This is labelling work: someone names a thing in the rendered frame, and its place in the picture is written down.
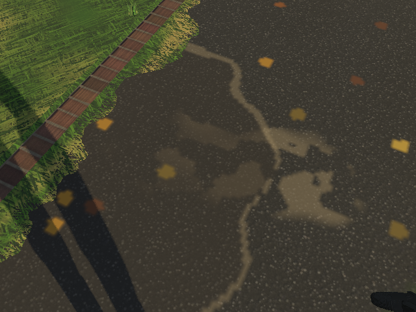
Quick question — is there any right robot hand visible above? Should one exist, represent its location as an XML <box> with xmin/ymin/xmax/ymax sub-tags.
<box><xmin>370</xmin><ymin>291</ymin><xmax>416</xmax><ymax>312</ymax></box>

